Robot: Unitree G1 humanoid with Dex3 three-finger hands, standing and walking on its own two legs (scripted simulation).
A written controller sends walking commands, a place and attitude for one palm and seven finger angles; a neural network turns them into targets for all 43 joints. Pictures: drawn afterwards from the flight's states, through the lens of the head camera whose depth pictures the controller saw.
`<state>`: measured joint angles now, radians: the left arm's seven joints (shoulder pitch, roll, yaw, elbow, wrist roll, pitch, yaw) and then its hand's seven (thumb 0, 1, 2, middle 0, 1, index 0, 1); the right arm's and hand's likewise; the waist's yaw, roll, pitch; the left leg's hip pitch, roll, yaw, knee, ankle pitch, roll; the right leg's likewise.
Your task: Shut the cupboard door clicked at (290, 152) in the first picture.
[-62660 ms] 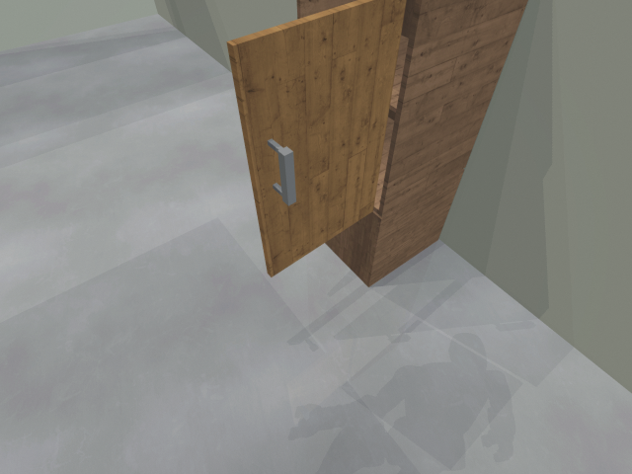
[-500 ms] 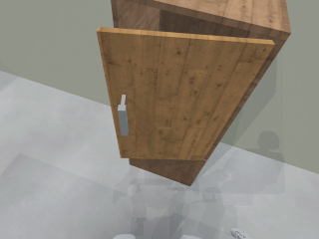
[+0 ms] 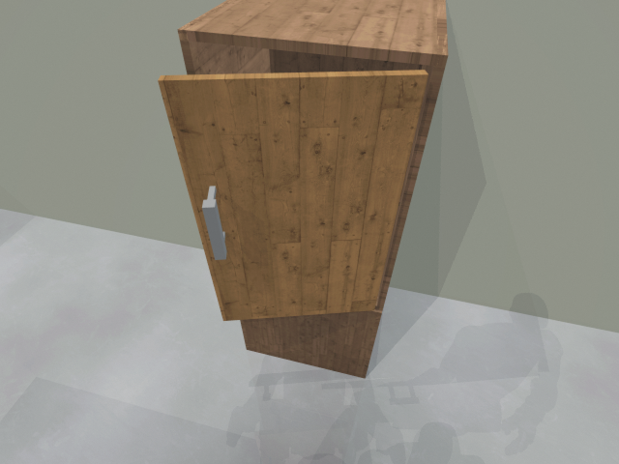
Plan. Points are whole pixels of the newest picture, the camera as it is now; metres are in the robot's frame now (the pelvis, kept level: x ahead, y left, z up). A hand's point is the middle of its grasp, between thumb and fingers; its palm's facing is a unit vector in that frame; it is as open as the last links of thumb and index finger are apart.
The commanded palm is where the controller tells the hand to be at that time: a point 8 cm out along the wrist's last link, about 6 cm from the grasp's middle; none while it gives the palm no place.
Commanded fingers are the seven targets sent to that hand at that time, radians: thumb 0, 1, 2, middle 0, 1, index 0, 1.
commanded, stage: come to a stop and stand still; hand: left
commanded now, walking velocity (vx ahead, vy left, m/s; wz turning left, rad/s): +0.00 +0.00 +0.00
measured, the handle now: (216, 223) +0.50 +0.18 +0.03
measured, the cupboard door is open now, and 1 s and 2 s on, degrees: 19 19 19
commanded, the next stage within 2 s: none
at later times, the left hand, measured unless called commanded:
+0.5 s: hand out of the picture -0.06 +0.18 -0.16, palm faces +0.07 -0.98 -0.18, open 7.3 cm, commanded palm none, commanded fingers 0.00 0.90 0.90 -0.20 -0.30 -0.20 -0.30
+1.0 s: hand out of the picture -0.14 +0.17 -0.15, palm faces +0.06 -0.99 -0.15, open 7.3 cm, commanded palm none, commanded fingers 0.00 0.90 0.90 -0.20 -0.30 -0.20 -0.30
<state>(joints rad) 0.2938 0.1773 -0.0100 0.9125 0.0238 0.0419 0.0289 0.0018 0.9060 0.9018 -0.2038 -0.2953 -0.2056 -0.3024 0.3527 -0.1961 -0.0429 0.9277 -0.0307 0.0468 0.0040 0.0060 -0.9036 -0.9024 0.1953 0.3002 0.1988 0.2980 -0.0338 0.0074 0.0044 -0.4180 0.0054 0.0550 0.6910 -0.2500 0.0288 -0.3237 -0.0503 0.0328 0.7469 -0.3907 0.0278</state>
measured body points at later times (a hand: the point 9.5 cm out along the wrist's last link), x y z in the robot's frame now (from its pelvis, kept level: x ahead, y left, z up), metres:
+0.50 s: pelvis -0.09 +0.01 +0.01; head -0.10 +0.02 +0.46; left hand -0.06 +0.23 -0.15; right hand -0.08 -0.21 -0.14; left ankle -0.04 +0.10 -0.71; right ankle -0.05 -0.11 -0.70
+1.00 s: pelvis -0.12 +0.01 +0.02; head -0.13 +0.02 +0.47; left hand -0.14 +0.22 -0.14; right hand -0.13 -0.21 -0.13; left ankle -0.04 +0.10 -0.71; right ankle -0.05 -0.10 -0.71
